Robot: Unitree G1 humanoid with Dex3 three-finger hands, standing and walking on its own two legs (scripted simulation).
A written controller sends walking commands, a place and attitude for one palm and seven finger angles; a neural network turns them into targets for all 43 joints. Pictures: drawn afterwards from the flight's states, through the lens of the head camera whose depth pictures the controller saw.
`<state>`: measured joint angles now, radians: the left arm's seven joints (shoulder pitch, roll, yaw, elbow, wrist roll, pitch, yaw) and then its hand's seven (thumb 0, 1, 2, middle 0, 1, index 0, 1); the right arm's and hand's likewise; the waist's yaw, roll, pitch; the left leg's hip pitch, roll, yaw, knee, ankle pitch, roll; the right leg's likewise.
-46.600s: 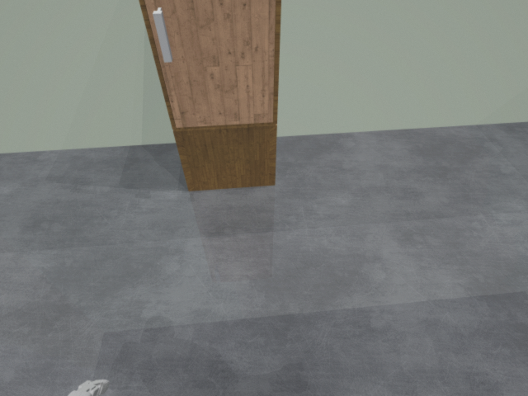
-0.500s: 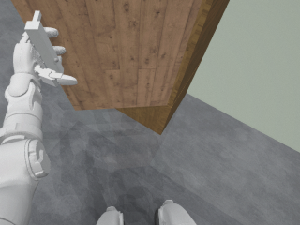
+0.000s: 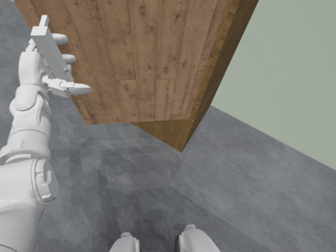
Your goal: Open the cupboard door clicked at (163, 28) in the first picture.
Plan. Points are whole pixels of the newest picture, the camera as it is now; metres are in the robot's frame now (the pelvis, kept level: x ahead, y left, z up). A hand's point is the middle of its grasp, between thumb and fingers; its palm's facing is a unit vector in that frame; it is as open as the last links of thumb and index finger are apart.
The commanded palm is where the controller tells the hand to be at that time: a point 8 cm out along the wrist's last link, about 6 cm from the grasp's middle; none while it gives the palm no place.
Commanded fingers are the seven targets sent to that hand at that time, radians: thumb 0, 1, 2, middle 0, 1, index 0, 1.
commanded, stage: close the thumb around the handle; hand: left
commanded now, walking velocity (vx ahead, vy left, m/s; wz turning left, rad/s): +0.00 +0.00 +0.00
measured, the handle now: (57, 53) +0.56 +0.22 +0.10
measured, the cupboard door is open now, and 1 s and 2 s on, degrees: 37 43 79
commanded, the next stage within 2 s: pull the door open along its arc in 0.54 s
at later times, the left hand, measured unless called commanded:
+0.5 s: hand (65, 69) +0.51 +0.19 +0.09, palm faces +0.04 -1.00 +0.00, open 5.9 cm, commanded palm +0.49 +0.24 +0.10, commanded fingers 0.00 0.90 0.90 -0.40 -1.35 -0.40 -1.35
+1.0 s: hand (66, 83) +0.47 +0.19 +0.09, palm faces +0.03 -1.00 +0.01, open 6.1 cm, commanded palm +0.41 +0.24 +0.10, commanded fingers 0.00 0.90 0.90 -0.40 -1.35 -0.40 -1.35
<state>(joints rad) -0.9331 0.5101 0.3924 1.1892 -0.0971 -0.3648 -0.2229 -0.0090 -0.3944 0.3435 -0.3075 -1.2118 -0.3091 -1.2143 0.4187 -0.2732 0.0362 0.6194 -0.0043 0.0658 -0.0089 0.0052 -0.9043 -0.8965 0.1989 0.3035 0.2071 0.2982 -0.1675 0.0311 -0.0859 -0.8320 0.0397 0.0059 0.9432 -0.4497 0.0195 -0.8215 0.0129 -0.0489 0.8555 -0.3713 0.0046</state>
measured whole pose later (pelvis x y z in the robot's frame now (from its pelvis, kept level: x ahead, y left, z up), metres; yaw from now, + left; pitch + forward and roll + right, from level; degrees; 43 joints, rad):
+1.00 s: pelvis +0.01 +0.00 +0.01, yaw -2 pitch +17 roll -2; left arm -0.63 0.40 0.37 0.89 -0.18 -0.33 -0.22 0.01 0.67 0.73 -0.35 -1.35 -0.36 -1.35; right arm 0.42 -0.27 0.02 0.57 0.02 0.09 0.00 0.01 -0.90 -0.90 0.20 0.30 0.21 0.30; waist -0.12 0.04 -0.12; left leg -0.72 0.05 0.04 0.87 -0.45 0.02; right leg -0.73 0.02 -0.01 0.80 -0.37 0.01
